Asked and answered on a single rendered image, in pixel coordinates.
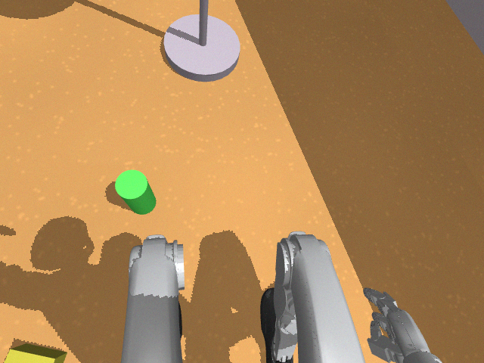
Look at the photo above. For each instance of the right robot foot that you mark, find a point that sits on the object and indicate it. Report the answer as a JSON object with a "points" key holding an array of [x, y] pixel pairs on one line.
{"points": [[268, 319]]}

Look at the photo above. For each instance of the right robot hand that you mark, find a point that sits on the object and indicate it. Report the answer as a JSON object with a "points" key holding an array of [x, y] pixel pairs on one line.
{"points": [[404, 335]]}

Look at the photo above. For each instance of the floor lamp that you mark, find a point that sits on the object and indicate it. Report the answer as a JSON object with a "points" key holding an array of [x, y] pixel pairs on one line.
{"points": [[201, 47]]}

